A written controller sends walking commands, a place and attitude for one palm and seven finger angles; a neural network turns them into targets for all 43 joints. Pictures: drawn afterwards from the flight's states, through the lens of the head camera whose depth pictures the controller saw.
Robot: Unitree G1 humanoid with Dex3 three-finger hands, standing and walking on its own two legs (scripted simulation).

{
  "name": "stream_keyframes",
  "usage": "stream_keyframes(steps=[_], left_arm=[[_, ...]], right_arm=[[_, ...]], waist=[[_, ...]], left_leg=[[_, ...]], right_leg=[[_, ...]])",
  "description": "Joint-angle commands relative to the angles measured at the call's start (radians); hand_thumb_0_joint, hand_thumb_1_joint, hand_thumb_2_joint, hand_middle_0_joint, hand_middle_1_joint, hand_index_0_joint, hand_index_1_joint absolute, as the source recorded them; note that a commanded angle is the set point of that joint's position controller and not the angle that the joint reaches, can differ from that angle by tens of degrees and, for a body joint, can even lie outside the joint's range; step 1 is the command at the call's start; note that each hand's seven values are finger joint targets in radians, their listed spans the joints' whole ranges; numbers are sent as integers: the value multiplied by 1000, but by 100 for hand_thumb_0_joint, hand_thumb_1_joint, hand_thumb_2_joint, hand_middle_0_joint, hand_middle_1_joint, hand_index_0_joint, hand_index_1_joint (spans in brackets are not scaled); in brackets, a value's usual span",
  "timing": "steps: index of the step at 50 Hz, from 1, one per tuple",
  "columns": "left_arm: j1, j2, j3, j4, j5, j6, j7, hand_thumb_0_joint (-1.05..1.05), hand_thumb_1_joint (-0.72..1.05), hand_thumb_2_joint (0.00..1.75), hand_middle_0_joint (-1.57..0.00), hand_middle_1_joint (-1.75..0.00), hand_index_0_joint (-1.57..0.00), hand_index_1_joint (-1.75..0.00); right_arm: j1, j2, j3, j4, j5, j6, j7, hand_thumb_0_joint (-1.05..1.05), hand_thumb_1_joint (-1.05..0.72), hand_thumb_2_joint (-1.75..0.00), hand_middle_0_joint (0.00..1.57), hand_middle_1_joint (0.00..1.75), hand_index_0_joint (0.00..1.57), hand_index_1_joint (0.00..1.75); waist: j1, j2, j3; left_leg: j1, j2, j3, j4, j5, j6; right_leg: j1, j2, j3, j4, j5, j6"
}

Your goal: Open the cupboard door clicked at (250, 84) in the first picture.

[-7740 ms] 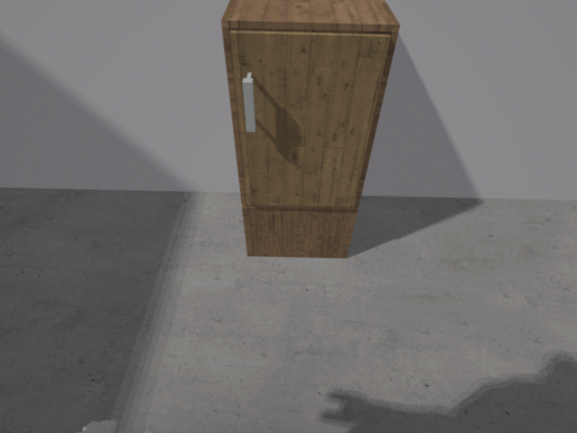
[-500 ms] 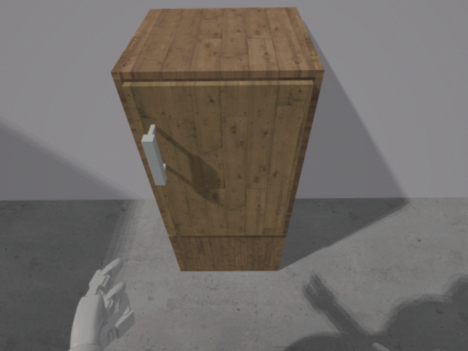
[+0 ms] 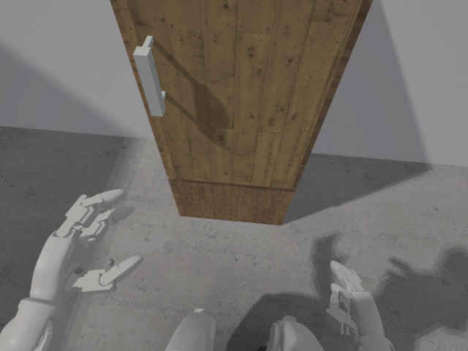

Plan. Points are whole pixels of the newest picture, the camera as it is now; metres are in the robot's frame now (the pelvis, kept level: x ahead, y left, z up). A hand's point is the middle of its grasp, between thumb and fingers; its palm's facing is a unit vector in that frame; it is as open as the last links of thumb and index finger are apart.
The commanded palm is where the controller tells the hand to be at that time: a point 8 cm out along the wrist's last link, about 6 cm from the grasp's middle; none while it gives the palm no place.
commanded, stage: raise the hand with hooked fingers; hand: left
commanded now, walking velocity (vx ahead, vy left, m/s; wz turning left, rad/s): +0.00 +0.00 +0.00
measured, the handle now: (153, 77) +0.58 +0.23 +0.09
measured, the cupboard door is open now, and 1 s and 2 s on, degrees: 0 0 0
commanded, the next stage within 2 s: move the hooked fingers beside the handle in 1.40 s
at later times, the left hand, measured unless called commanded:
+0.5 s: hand (75, 228) +0.26 +0.26 +0.09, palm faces +0.01 -1.00 -0.05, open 13.2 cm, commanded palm +0.24 +0.31 +0.09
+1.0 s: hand (46, 178) +0.32 +0.31 +0.11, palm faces +0.01 -1.00 -0.03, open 14.0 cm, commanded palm +0.28 +0.35 +0.12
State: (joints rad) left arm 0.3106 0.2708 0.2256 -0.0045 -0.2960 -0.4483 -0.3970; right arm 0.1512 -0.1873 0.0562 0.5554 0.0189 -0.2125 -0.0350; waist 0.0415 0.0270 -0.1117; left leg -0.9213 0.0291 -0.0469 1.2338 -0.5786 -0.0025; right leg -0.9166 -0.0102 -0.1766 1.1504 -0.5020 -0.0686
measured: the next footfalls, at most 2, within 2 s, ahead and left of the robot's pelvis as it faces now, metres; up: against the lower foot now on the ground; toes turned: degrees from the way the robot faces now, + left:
none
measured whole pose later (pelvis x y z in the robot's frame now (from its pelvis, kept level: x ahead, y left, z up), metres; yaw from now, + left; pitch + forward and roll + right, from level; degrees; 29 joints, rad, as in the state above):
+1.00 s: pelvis +0.02 +0.04 +0.05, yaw -1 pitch +11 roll -3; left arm -0.06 0.44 0.44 0.42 -0.35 -0.25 -0.49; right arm 0.29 -0.28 0.05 0.56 0.03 -0.20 -0.06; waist -0.01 0.01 -0.09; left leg -0.66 0.00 0.02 0.94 -0.48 0.05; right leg -0.67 -0.02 -0.11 0.86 -0.38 -0.01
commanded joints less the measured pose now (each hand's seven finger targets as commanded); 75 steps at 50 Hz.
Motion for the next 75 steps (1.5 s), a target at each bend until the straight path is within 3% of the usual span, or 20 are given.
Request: stream_keyframes(steps=[1,3,5,9,12,14,18,21,28,32,35,38,42,44,48,54,57,61,67,75], left_arm=[[60,199,179,-86,-80,166,-29,0,6,54,-26,-84,-26,-84],[75,215,250,-112,-114,187,22,0,1,52,-26,-87,-26,-87],[72,197,261,-172,-107,143,89,0,-3,50,-27,-90,-27,-90],[-25,161,182,-147,-43,25,152,0,-13,46,-27,-96,-27,-96],[-79,142,109,-49,-16,-20,109,0,-20,43,-28,-100,-28,-100],[-144,166,98,-30,-26,-18,57,0,-24,41,-28,-103,-28,-103],[-198,287,195,-53,-59,11,8,0,-34,37,-29,-110,-29,-110],[-198,296,241,-99,-78,8,36,0,-41,34,-29,-114,-29,-114],[-261,236,181,85,-60,77,32,0,-50,30,-30,-120,-30,-120],[-350,288,197,110,-46,124,-22,0,-50,30,-30,-120,-30,-120],[-441,345,250,74,-68,110,-42,0,-50,30,-30,-120,-30,-120],[-489,385,291,78,-81,77,-37,0,-50,30,-30,-120,-30,-120],[-513,365,277,168,-72,83,-50,0,-50,30,-30,-120,-30,-120],[-527,378,281,234,-71,113,-76,0,-50,30,-30,-120,-30,-120],[-482,358,262,260,-80,153,-114,0,-50,30,-30,-120,-30,-120],[-505,406,314,179,-82,100,-70,0,-50,30,-30,-120,-30,-120],[-512,383,309,227,-79,79,-49,0,-50,30,-30,-120,-30,-120],[-537,389,286,202,-58,70,-54,0,-50,30,-30,-120,-30,-120],[-534,398,290,213,-70,74,-72,0,-50,30,-30,-120,-30,-120],[-547,371,274,261,-76,77,-83,0,-50,30,-30,-120,-30,-120]], right_arm=[[-7,-186,-97,-208,37,-42,-38,0,-90,-90,20,30,20,30],[-22,-162,-92,-213,30,-40,-37,0,-90,-90,20,30,20,30],[8,-144,-95,-198,23,-48,-32,0,-90,-90,20,30,20,30],[44,-165,-102,-156,10,-64,-21,0,-90,-90,20,30,20,30],[75,-200,-102,-142,14,-80,-23,0,-90,-90,20,30,20,30],[86,-218,-102,-148,25,-87,-32,0,-90,-90,20,30,20,30],[100,-236,-100,-155,31,-94,-53,0,-90,-90,20,30,20,30],[96,-218,-91,-153,24,-97,-51,0,-90,-90,20,30,20,30],[103,-233,-79,-148,21,-70,-33,0,-90,-90,20,30,20,30],[113,-243,-80,-157,26,-63,-41,0,-90,-90,20,30,20,30],[114,-239,-75,-153,21,-60,-46,0,-90,-90,20,30,20,30],[114,-237,-70,-137,14,-63,-47,0,-90,-90,20,30,20,30],[125,-236,-71,-115,17,-54,-44,0,-90,-90,20,30,20,30],[132,-246,-71,-115,18,-44,-45,0,-90,-90,20,30,20,30],[137,-250,-77,-134,20,-40,-41,0,-90,-90,20,30,20,30],[144,-248,-84,-140,10,-30,-23,0,-90,-90,20,30,20,30],[141,-246,-84,-135,13,-23,-25,0,-90,-90,20,30,20,30],[137,-242,-81,-135,14,-23,-30,0,-90,-90,20,30,20,30],[126,-242,-76,-135,18,-26,-42,0,-90,-90,20,30,20,30],[120,-237,-71,-128,19,-28,-43,0,-90,-90,20,30,20,30]], waist=[[-4,-48,-317],[29,-60,-336],[28,-30,-317],[-32,-4,-186],[-80,-5,-111],[-87,-6,-122],[-52,46,-213],[-22,110,-250],[-58,85,-116],[-58,31,-178],[-48,58,-249],[-40,83,-246],[-49,111,-223],[-49,75,-215],[-33,81,-245],[-33,74,-247],[-44,47,-194],[-43,137,-231],[-52,63,-219],[-51,63,-197]], left_leg=[[77,-51,26,-247,283,32],[92,-45,19,-264,330,26],[117,-39,21,-292,357,20],[132,-32,18,-318,305,23],[116,-34,14,-320,191,28],[127,-39,16,-329,154,31],[210,-37,10,-367,220,32],[287,-34,2,-400,340,22],[286,-28,-9,-427,337,7],[314,-24,-15,-441,363,8],[373,-25,-16,-437,438,1],[389,-24,-23,-433,489,-12],[412,-18,-23,-448,515,-22],[397,-17,-20,-454,521,-17],[420,-19,-19,-461,579,-18],[427,-17,-17,-467,575,-23],[384,-20,-12,-478,457,-16],[411,-23,-8,-482,438,-10],[380,-24,-7,-484,384,8],[353,-31,8,-473,379,14]], right_leg=[[430,-16,239,-320,112,67],[485,-15,232,-310,185,64],[469,-10,207,-301,233,61],[323,8,163,-290,144,52],[227,5,163,-315,-3,52],[237,3,181,-339,-45,51],[328,11,168,-338,43,43],[377,18,130,-314,191,36],[312,31,97,-325,212,35],[350,29,98,-338,241,39],[384,35,103,-335,296,35],[388,41,102,-327,322,27],[360,35,96,-338,317,31],[379,36,97,-346,331,30],[404,34,97,-355,361,28],[398,40,96,-355,355,30],[371,38,98,-364,285,33],[384,31,111,-369,270,28],[408,31,120,-387,260,34],[421,26,133,-390,283,35]])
